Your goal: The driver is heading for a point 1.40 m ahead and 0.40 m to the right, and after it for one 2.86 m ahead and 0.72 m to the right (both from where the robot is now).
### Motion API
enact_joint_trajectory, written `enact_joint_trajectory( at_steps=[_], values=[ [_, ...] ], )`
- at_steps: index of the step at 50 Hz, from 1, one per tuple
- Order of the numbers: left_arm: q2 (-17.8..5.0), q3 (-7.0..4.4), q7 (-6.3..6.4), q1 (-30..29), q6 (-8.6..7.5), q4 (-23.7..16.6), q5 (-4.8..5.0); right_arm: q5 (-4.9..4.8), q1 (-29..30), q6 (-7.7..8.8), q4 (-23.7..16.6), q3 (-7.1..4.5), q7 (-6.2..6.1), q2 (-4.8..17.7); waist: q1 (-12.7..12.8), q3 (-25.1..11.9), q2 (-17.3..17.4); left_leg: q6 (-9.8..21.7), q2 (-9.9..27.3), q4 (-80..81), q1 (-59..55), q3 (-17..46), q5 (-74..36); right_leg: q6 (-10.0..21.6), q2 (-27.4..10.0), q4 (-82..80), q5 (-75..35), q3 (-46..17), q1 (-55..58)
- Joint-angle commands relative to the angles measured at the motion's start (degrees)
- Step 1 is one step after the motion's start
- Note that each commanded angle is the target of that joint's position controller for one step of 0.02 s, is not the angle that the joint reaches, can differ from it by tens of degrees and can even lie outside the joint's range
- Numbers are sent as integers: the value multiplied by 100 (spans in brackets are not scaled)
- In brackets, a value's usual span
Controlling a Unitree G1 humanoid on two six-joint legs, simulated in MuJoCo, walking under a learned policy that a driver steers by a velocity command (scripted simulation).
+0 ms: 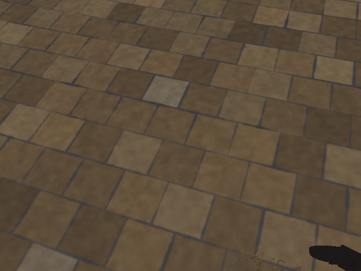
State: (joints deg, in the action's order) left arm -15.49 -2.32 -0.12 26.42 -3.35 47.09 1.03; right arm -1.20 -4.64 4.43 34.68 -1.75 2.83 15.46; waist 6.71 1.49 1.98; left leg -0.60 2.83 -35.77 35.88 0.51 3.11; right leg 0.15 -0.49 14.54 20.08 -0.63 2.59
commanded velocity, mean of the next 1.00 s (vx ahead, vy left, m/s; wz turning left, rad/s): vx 0.49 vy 0.00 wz -0.43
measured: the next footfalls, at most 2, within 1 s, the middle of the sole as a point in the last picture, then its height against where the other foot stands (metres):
left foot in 0.08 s outside the picture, level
right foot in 0.60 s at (254, 265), level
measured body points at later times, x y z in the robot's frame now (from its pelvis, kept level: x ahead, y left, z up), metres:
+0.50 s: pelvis +0.28 +0.02 +0.00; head +0.30 +0.01 +0.45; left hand +0.52 +0.22 -0.09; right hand +0.26 -0.27 -0.13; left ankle +0.18 +0.14 -0.74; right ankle +0.43 -0.15 -0.69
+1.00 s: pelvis +0.56 -0.08 +0.00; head +0.58 -0.11 +0.45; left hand +0.75 +0.15 -0.09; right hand +0.65 -0.40 -0.08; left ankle +0.79 -0.01 -0.70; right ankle +0.45 -0.13 -0.74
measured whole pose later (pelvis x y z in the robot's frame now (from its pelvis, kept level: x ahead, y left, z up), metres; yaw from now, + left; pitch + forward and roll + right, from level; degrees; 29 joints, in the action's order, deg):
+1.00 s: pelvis +0.56 -0.08 +0.00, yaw -29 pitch +2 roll +0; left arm -17.3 -3.5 0.4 19.3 -2.1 39.6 1.3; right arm 0.1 -2.0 5.5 38.6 -1.8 1.2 16.7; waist 4.6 2.4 2.4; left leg -3.9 2.6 -32.6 34.6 5.6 -2.1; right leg 4.3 6.3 22.8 17.2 -9.1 -6.8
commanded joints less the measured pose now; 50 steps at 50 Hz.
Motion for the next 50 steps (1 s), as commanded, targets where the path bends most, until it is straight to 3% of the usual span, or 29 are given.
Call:
enact_joint_trajectory(
  at_steps=[1,2,3,4,5,6,7,8,9,10,11,13,15,20,25,28,29,30,31,32,33,34,35,36,37,41,45,47,50],
  values=[
    [-1168,-272,38,-73,-25,-237,76,-43,662,145,-596,-138,59,474,-294,307,-923,236,-246,492,-587,-166,-4,866,-1396,-233,-2921,-738,-310],
    [-1224,-285,50,-86,-4,-214,81,-16,387,147,-544,-210,29,614,-519,96,-957,367,-371,624,-1132,-211,121,780,-1362,199,-3962,-673,-235],
    [-1223,-274,66,-136,18,-205,73,5,-335,134,-355,-333,-28,812,-966,-364,-888,547,-504,823,-2168,-299,50,656,-1167,1055,-4864,-473,-356],
    [-1127,-213,69,-195,3,-286,5,28,-1271,91,-155,-450,-108,1068,-1437,-1027,-804,747,-120,631,-3757,7,11,489,-944,2237,-4447,-345,-1198],
    [-439,-3,42,228,-65,-547,-110,220,-2110,39,-66,-590,-188,1706,-1445,-2211,547,1432,1633,505,-6187,2243,477,121,-218,4613,-1794,-49,-3273],
    [-416,38,38,389,-155,-469,22,187,-2256,21,9,-509,-163,1408,-1419,-2958,1397,1808,2254,1511,-6274,4127,1440,52,230,5733,1163,-722,-3956],
    [-983,-151,23,-175,-172,-564,214,153,-1897,15,41,-386,-169,1027,-1418,-1841,874,1519,1997,1715,-5462,3388,1807,77,-98,6137,911,-812,-4496],
    [-982,-152,16,-604,-169,-690,234,112,-1554,13,64,-327,-182,840,-1275,-1099,621,1359,1763,1827,-4632,2524,1573,110,-367,6013,443,-581,-4586],
    [-887,-146,23,-792,-140,-714,146,127,-1225,36,111,-276,-168,679,-1072,-632,331,1278,1504,2047,-3851,1970,1152,85,-539,5723,71,-508,-4419],
    [-832,-182,28,-739,-63,-676,85,166,-972,94,125,-247,-155,539,-854,-403,444,1212,1290,2265,-3305,1492,836,65,-699,5484,-224,-541,-4134],
    [-703,-169,16,-573,21,-606,94,196,-807,143,157,-258,-149,509,-698,-308,536,1200,1194,2483,-2917,1190,689,26,-757,5430,-416,-543,-3825],
    [-492,-147,24,-504,148,-557,94,186,-662,251,273,-290,-151,491,-543,-113,390,1243,1177,2762,-2542,685,180,-55,-759,5334,-606,-539,-3761],
    [-473,-158,53,-762,198,-662,54,210,-652,310,401,-331,-167,566,-529,93,237,1236,1170,2882,-2498,269,-260,-123,-747,5014,-1009,-642,-4053],
    [-338,-77,-126,-1687,78,-939,10,177,-814,268,618,-389,-265,809,-821,328,13,1051,991,2955,-2780,-655,-642,-53,-615,3174,-2469,-253,-3991],
    [-363,-48,-317,-2512,65,-1405,20,32,-1295,61,882,-489,-302,1104,-1096,519,-89,941,1340,2589,-3917,-913,-1167,241,-514,2286,-2012,109,-4351],
    [-621,-182,-354,-2227,115,-1532,6,-24,-1248,-86,882,-552,-353,1352,-774,40,219,753,1333,1502,-4300,-1152,-3768,562,-1,2212,-1107,605,-3529],
    [-826,-303,-332,-1630,143,-1428,20,-36,-1203,-142,861,-559,-373,1399,-419,-334,277,670,1242,617,-4221,-1240,-4452,717,263,2161,-916,737,-2751],
    [-1136,-490,-256,-673,174,-1205,40,-53,-1141,-160,825,-512,-396,1316,112,-832,165,473,1017,-676,-3589,-1381,-4204,946,485,1811,-1219,687,-1299],
    [-1664,-648,-124,18,252,-1069,67,138,-1380,-104,698,-350,-400,886,209,-1374,-791,203,649,-2565,-1998,-1364,-1253,1326,-495,1799,-1513,-890,466],
    [-2005,-648,-140,-369,176,-1274,79,182,-1702,71,384,-157,-318,357,-412,-2125,-1877,-110,-656,-4524,254,-386,3048,2548,-1767,799,-209,-4372,2026],
    [-1464,-502,-189,-298,99,-1372,37,6,-1059,268,329,-271,-226,979,59,-2280,-956,16,-360,-4724,838,638,2856,2320,-1836,223,262,-4576,2032],
    [-1230,-432,-189,-439,31,-1314,-9,-153,-621,351,158,-276,-191,1034,9,-1432,-714,132,-148,-4434,1070,551,2380,2059,-1657,175,0,-3755,1360],
    [-1115,-392,-191,-785,-11,-1318,-3,-62,-570,381,159,-237,-236,908,-310,-833,-118,143,118,-3853,884,512,1961,1865,-1402,185,-733,-3074,440],
    [-928,-340,-169,-1098,-28,-1371,-19,90,-593,356,208,-269,-278,944,-510,-626,-109,99,292,-3349,520,510,1727,1762,-1197,159,-1398,-2586,-185],
    [-879,-307,-137,-1268,-32,-1454,-88,136,-710,293,237,-286,-272,953,-672,-519,-284,43,367,-3187,170,524,1567,1750,-1056,50,-1846,-2349,-637],
    [-1026,-343,-8,-1195,-56,-1332,-48,230,-589,106,216,-211,-292,701,-742,-292,-297,-333,292,-2174,-47,295,1048,1756,-783,-145,-2745,-1678,-1457],
    [-1124,-372,91,-936,24,-1181,11,194,316,129,33,-93,-245,470,-393,-137,-561,-442,-45,-340,-467,209,-480,1356,-374,-14,-2045,-1300,-1776],
    [-1153,-386,86,-752,54,-1101,18,131,631,170,-28,-102,-195,517,-248,-115,-642,-413,-211,135,-740,183,-823,1263,-418,74,-1807,-1453,-1771],
    [-1034,-360,89,-571,83,-975,47,86,640,238,-36,-181,-125,723,-255,-181,-776,-233,-206,576,-859,354,-651,1166,-688,487,-1522,-1884,-1215]
  ],
)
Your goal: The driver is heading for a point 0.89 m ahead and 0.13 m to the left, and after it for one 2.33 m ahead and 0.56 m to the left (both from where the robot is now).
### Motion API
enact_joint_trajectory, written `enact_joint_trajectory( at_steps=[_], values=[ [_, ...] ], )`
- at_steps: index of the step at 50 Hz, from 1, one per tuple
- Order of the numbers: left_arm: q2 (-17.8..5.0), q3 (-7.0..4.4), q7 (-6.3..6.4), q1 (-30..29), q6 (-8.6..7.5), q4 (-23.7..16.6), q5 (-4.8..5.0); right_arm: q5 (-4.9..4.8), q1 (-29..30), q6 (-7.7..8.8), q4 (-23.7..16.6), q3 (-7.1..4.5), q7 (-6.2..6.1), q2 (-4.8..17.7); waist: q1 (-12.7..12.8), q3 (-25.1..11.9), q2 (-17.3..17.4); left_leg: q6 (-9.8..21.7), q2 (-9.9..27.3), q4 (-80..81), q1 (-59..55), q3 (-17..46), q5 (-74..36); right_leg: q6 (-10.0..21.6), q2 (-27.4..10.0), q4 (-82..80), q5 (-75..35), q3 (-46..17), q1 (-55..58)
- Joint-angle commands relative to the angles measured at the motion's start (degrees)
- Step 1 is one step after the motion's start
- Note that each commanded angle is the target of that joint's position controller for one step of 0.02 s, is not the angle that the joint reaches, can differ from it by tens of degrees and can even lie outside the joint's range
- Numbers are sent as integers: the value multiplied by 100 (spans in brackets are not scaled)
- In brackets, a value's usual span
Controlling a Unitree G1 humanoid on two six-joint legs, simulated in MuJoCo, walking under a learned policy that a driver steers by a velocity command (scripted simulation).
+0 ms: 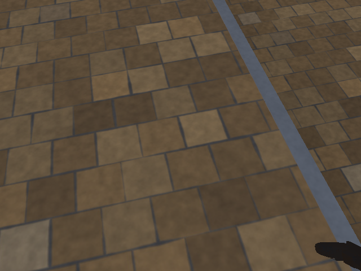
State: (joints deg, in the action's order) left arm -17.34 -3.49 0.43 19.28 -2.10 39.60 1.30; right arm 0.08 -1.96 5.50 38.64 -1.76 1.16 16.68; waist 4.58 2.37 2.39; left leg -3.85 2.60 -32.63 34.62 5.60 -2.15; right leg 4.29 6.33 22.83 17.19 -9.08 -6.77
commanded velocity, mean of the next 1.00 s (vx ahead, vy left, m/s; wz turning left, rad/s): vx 0.50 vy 0.00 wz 0.04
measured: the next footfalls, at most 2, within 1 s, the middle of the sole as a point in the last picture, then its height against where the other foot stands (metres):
left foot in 0.08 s outside the picture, level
right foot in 0.60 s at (248, 260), level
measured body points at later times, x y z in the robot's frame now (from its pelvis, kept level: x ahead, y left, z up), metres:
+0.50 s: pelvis +0.27 +0.02 +0.00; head +0.31 +0.02 +0.45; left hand +0.53 +0.22 -0.07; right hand +0.23 -0.25 -0.12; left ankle +0.19 +0.14 -0.74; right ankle +0.44 -0.14 -0.70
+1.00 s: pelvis +0.54 -0.04 +0.00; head +0.55 -0.03 +0.45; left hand +0.55 +0.24 -0.13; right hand +0.72 -0.28 -0.11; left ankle +0.69 +0.14 -0.68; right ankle +0.46 -0.13 -0.74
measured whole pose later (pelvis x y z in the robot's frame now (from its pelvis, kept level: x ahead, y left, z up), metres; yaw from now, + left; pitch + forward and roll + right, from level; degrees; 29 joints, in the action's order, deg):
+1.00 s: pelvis +0.54 -0.04 +0.00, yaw +7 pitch +0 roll -3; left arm -13.7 -4.6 0.3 18.6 -5.1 47.6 -0.3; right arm -1.7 -9.8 0.7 45.6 -3.8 0.8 15.7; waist 3.3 1.7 2.6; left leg 0.0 6.4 -47.3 40.0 4.0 -1.3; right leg 2.3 3.2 12.7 15.3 13.0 2.7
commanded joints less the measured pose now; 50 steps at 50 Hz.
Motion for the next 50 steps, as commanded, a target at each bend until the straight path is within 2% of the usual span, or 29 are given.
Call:
enact_joint_trajectory(
  at_steps=[1,3,4,5,6,7,8,9,10,12,16,20,24,26,28,29,30,31,32,33,34,35,36,37,38,41,44,48,50],
  values=[
    [-817,-236,41,152,-38,-190,6,-44,289,154,-412,-210,60,660,-92,-265,-893,192,-157,315,-802,-145,75,714,-1480,-214,-1267,-1169,-112],
    [-733,-218,39,54,-15,-161,-5,-56,-220,189,-294,-279,49,706,-408,-329,-1042,463,-209,609,-1412,-341,412,591,-1468,215,-1794,-1209,21],
    [-536,-149,21,72,-23,-173,-34,2,-754,215,-180,-364,16,867,-656,-709,-943,679,-83,667,-2298,-286,448,423,-1163,975,-2218,-979,-89],
    [-235,-25,13,290,-34,-265,-134,98,-1556,224,-126,-438,-16,1192,-882,-1578,-221,1122,902,494,-3818,788,557,197,-796,2586,-1225,-612,-834],
    [29,59,9,1053,-93,-297,54,85,-2098,147,187,-576,37,1606,-631,-2047,1690,2093,1960,1234,-5341,3496,2059,-240,41,4398,1410,6,-2862],
    [-553,-35,33,764,-111,-218,120,-85,-2093,136,173,-457,76,1066,-841,-1584,984,1995,1990,1673,-5141,4047,3594,-263,-283,5009,1504,-267,-3635],
    [-806,-113,35,15,-111,-333,97,-84,-1813,110,137,-363,53,761,-964,-853,449,1745,1766,1735,-4487,3230,3478,-240,-495,5112,1004,-176,-3828],
    [-734,-90,42,-368,-115,-435,11,-15,-1531,74,92,-305,41,660,-868,-515,90,1624,1515,1782,-3873,2553,2847,-245,-704,4973,641,57,-3712],
    [-632,-83,19,-567,-149,-512,-68,9,-1372,51,120,-267,35,555,-767,-235,66,1635,1299,1891,-3415,2108,2299,-258,-884,4632,347,135,-3661],
    [-434,-59,-34,-450,-168,-479,-57,41,-1295,69,156,-214,14,420,-567,-229,366,1580,981,2103,-2999,1508,1536,-285,-1108,4173,33,276,-3222],
    [-181,51,-48,-844,-174,-591,-125,-59,-1512,90,362,-279,-43,703,-612,-140,256,1749,992,2398,-2882,882,374,-460,-1223,3161,-451,536,-3379],
    [-24,125,-109,-1517,-239,-685,-101,-116,-1742,16,553,-292,-80,823,-835,-63,187,1553,782,2434,-2893,213,-67,-516,-1139,1808,-1676,713,-3076],
    [-31,104,-221,-2145,-286,-827,-21,-156,-2210,-97,804,-280,-85,848,-1018,37,144,1425,937,2269,-3175,93,-158,-438,-934,1077,-2117,826,-2760],
    [-91,62,-292,-2263,-312,-900,-3,-168,-2229,-180,855,-305,-110,910,-936,67,234,1348,1098,2055,-3495,132,-450,-284,-886,876,-1782,809,-2749],
    [-221,-21,-335,-1999,-336,-855,-50,-173,-2147,-256,871,-331,-144,965,-684,-116,275,1237,1136,1574,-3603,145,-1322,-84,-748,645,-1428,873,-2160],
    [-386,-133,-316,-1381,-342,-687,-87,-189,-2026,-288,850,-324,-163,977,-292,-466,224,1128,965,918,-3429,7,-2081,64,-604,449,-1530,996,-1209],
    [-673,-278,-262,-458,-338,-446,-104,-150,-1990,-286,802,-262,-183,838,130,-1100,120,953,675,-140,-2788,-162,-1870,272,-847,514,-1777,775,298],
    [-1231,-410,-191,506,-301,-323,-158,75,-2245,-239,628,-104,-187,398,283,-2093,-968,671,89,-2169,-1176,-473,604,725,-2298,807,-2202,-803,2388],
    [-1217,-391,-201,669,-253,-222,-57,-56,-2887,-152,730,20,-156,11,99,-2764,-1958,528,-448,-3531,278,-27,3603,1256,-3086,-26,-456,-2964,3258],
    [-756,-286,-171,492,-242,-212,-20,-219,-2421,-120,782,-180,-135,682,211,-1996,-1208,547,-159,-4140,766,288,3284,993,-2863,-320,393,-2726,2556],
    [-585,-212,-154,28,-257,-220,-24,-295,-1895,-104,622,-252,-130,829,92,-1141,-982,572,59,-4121,928,160,2683,799,-2668,-525,280,-1903,1662],
    [-407,-152,-170,-350,-283,-215,-77,-247,-1666,-120,601,-261,-153,744,-97,-735,-695,532,264,-3957,719,100,2217,700,-2439,-773,-112,-1334,897],
    [-243,-118,-177,-647,-324,-216,-124,-199,-1710,-165,631,-287,-162,645,-308,-491,-801,469,391,-3739,464,105,1878,654,-2230,-1004,-451,-804,363],
    [-103,-95,-173,-804,-376,-167,-165,-206,-1883,-247,707,-295,-162,533,-463,-421,-964,416,492,-3672,108,153,1649,584,-2091,-1158,-790,-390,0],
    [-18,-98,-171,-870,-426,-107,-169,-224,-1972,-317,768,-296,-168,412,-538,-366,-919,376,496,-3644,-48,137,1551,583,-2015,-1280,-1049,-83,-203],
    [-169,-179,-120,-791,-513,122,-208,-205,-1685,-438,672,-307,-202,271,-577,-76,-667,298,487,-3337,254,253,1127,635,-2034,-1454,-1777,562,-349],
    [-256,-221,-41,-664,-484,229,-238,-200,-1305,-447,564,-296,-170,242,-490,110,-548,274,456,-2566,654,337,426,649,-2016,-1551,-1968,1028,-25],
    [-476,-304,24,-439,-400,357,-157,-157,-619,-420,369,-222,-25,123,-232,365,-328,367,494,-1497,677,-115,-112,561,-2078,-1656,-2257,1590,362],
    [-502,-326,29,-254,-335,467,-87,-180,-224,-405,220,-181,57,55,-70,483,-300,486,489,-1063,799,-296,-72,492,-2125,-1545,-2484,1768,740]
  ],
)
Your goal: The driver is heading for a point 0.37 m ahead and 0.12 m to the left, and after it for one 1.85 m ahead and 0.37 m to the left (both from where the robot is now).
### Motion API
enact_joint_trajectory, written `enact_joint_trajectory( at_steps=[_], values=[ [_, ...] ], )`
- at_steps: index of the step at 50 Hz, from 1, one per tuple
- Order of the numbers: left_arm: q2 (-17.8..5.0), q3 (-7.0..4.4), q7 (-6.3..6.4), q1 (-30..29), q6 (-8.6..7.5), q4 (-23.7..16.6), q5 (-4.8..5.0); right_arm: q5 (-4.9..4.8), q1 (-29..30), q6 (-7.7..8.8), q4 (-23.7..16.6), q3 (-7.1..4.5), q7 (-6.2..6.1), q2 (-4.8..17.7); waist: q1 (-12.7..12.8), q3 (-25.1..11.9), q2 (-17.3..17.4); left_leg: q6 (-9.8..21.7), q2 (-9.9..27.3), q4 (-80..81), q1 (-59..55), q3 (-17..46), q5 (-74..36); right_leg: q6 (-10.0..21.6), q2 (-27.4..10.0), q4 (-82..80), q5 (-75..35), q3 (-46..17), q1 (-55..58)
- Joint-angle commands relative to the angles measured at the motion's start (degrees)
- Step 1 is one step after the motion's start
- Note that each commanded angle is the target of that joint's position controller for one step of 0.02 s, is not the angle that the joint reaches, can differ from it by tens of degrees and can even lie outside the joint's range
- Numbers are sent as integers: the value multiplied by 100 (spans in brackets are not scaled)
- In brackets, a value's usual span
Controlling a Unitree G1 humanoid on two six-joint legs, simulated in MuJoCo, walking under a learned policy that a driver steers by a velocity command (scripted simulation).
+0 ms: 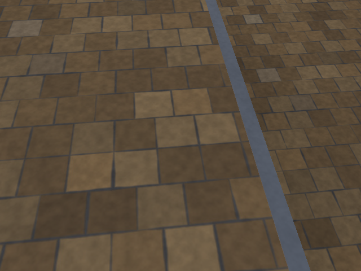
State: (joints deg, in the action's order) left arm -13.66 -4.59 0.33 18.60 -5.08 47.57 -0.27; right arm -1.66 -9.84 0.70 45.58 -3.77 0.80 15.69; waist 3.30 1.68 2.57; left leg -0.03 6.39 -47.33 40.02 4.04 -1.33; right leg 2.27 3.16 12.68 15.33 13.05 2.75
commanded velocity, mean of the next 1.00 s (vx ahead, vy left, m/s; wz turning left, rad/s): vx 0.50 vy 0.00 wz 0.43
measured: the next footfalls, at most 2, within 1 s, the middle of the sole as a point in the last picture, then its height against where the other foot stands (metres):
left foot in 0.16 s outside the picture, level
right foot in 0.64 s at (197, 252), level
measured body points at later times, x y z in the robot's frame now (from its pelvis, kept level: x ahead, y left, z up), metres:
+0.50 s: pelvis +0.28 +0.06 +0.01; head +0.31 +0.08 +0.45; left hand +0.42 +0.36 -0.08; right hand +0.42 -0.20 -0.10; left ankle +0.22 +0.13 -0.74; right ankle +0.49 -0.08 -0.69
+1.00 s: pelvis +0.53 +0.11 +0.01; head +0.56 +0.12 +0.46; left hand +0.43 +0.36 -0.12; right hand +0.82 -0.01 -0.08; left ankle +0.60 +0.31 -0.70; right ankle +0.54 -0.02 -0.74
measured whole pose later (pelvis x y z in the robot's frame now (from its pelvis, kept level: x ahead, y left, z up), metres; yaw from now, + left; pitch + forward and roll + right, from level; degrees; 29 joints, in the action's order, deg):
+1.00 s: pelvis +0.53 +0.11 +0.01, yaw +25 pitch +2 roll -1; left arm -15.2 -3.0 -1.0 21.9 -4.3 47.0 1.0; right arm -0.1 -6.7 2.7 39.0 -2.2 0.9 15.0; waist 5.8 0.4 1.8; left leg -0.8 4.7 -38.7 34.6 2.9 5.1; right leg 1.4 1.8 16.3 13.2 1.0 -5.1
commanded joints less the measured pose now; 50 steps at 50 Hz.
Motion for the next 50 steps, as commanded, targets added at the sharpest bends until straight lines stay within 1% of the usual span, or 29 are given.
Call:
enact_joint_trajectory(
  at_steps=[1,3,5,7,8,9,10,11,12,13,14,15,16,18,20,23,26,29,31,32,33,34,35,36,38,39,41,45,50],
  values=[
    [-906,-234,38,-89,4,-288,98,-12,728,79,-565,34,137,133,118,579,-315,166,89,581,322,-263,-61,672,-1853,-439,-2458,-359,15],
    [-1041,-282,45,26,93,-218,133,-14,1032,85,-758,36,216,128,178,580,-322,289,-35,892,236,-566,276,615,-1901,-171,-3000,-210,296],
    [-1166,-298,75,-28,174,-213,170,-7,965,63,-874,-34,275,276,-22,279,-525,506,-376,1041,-386,-905,821,521,-1925,356,-4643,-94,484],
    [-1324,-324,88,-215,240,-270,255,-40,67,6,-744,-243,243,682,-618,-356,-752,806,-838,1072,-1674,-1132,1277,383,-1830,1739,-6041,25,432],
    [-1271,-280,100,-364,243,-315,280,-57,-911,-11,-501,-442,160,1038,-1174,-862,-633,1055,-1032,1533,-3193,-1020,906,176,-1598,3042,-5550,149,-244],
    [-931,-163,103,-136,196,-460,107,-44,-1515,-80,-379,-612,28,1567,-1222,-1324,249,1514,-113,1681,-4994,587,1121,-121,-1183,4907,-2769,173,-2019],
    [-418,37,58,26,36,-723,-30,-36,-1175,33,-552,-599,38,1813,-703,-2023,1280,2604,1238,2607,-6232,3907,1864,-409,71,6746,1821,-836,-3993],
    [-836,-40,-18,-537,-155,-812,140,66,-1274,126,-593,-418,82,1266,-1083,-2152,496,2365,1226,3068,-6257,3934,2059,-273,-211,6857,1716,-1880,-4528],
    [-905,-58,-68,-908,-254,-944,294,84,-1168,199,-539,-326,102,954,-1044,-1365,290,2099,1038,3093,-5632,3104,1920,-125,-475,6565,1298,-1823,-4792],
    [-824,-41,-21,-928,-305,-889,209,46,-784,261,-551,-298,105,895,-717,-765,-210,1864,767,3124,-4716,2513,1490,-90,-747,5981,869,-1796,-4616],
    [-933,-90,19,-881,-301,-823,66,79,-451,302,-638,-249,79,705,-541,-530,-181,1767,580,3181,-4108,2103,833,-142,-907,5527,598,-1801,-4284],
    [-952,-116,11,-761,-248,-788,27,147,-267,316,-746,-214,44,663,-371,-443,-96,1761,471,3304,-3661,1899,398,-202,-982,5354,405,-1828,-3941],
    [-927,-120,8,-685,-190,-792,-9,148,-214,328,-788,-225,23,696,-292,-434,-102,1789,426,3401,-3437,1813,111,-298,-983,5136,311,-1803,-3789],
    [-819,-109,26,-716,-65,-813,-23,152,-224,361,-819,-231,-22,781,-263,-365,-74,1767,277,3402,-2940,1343,-584,-515,-938,4625,29,-1616,-3662],
    [-614,-21,30,-1148,-25,-983,-38,128,-347,329,-775,-254,-97,898,-367,-222,-5,1596,36,3394,-2573,1027,-570,-651,-814,3766,-662,-1521,-3575],
    [-455,83,-54,-1787,-35,-1158,2,100,-636,239,-722,-266,-159,936,-662,-150,171,1356,-207,3258,-2369,916,216,-691,-520,2506,-1725,-1495,-3235],
    [-622,62,-127,-2098,-101,-1311,102,56,-929,189,-658,-262,-164,939,-783,-177,193,1302,-40,2904,-2597,1367,819,-614,-369,1957,-1817,-1646,-3046],
    [-845,-35,-193,-1943,-201,-1363,146,56,-895,126,-662,-262,-199,904,-579,-195,411,1170,112,2399,-2877,1835,1106,-406,-351,1660,-1255,-1722,-2757],
    [-950,-124,-180,-1165,-275,-1163,100,110,-892,106,-672,-176,-201,629,-203,-486,426,930,-132,1724,-2822,1727,743,-106,-403,1336,-1138,-1559,-1663],
    [-1168,-185,-148,-378,-312,-1073,-17,178,-896,125,-738,-54,-184,315,126,-1127,-35,693,-444,315,-2278,1320,1103,243,-1177,1437,-991,-2305,-383],
    [-1709,-321,-166,310,-245,-796,-134,34,-1675,167,-825,35,-185,38,-88,-1757,-1711,206,-1234,-1577,-390,425,2765,1226,-2277,838,459,-4863,1297],
    [-1393,-274,-234,550,-217,-689,70,-32,-1685,185,-741,-6,-180,462,97,-1577,-2013,83,-1047,-2561,574,518,3541,1496,-2588,341,2074,-6294,1433],
    [-965,-148,-220,229,-193,-732,138,-24,-1175,180,-775,-95,-161,798,180,-834,-1293,70,-810,-2951,864,646,3070,1260,-2403,258,2294,-5628,886],
    [-805,-83,-205,-91,-157,-812,78,69,-701,169,-846,-103,-163,817,130,-541,-781,87,-656,-2885,690,489,2655,1050,-2147,295,1626,-4814,259],
    [-633,9,-198,-504,-145,-811,-11,199,-385,188,-953,-118,-139,675,-157,-208,-654,150,-308,-2203,238,430,2146,968,-1783,146,277,-3834,-780],
    [-559,45,-199,-555,-148,-792,-9,182,-507,177,-914,-105,-119,567,-271,-236,-740,143,-234,-1939,-65,351,2075,946,-1645,42,-81,-3534,-1043],
    [-635,33,-193,-480,-165,-709,46,182,-588,156,-877,-52,-95,380,-323,-275,-873,56,-177,-1458,-249,158,1952,1069,-1577,-129,-619,-3125,-1234],
    [-1039,-65,-120,-254,-91,-596,86,220,101,230,-1009,83,-36,173,-102,-173,-723,-37,-104,30,-438,-86,924,1068,-1524,-382,-1048,-2434,-1299],
    [-1204,-90,-105,237,43,-385,171,106,850,330,-1139,99,49,227,184,-5,-739,-101,-285,1236,-883,-312,399,912,-1550,-284,-1114,-2096,-1059]
  ],
)
Over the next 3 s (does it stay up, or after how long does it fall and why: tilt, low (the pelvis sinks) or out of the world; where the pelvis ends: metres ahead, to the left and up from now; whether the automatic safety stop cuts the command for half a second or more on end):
stays up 1.56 0.23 0.00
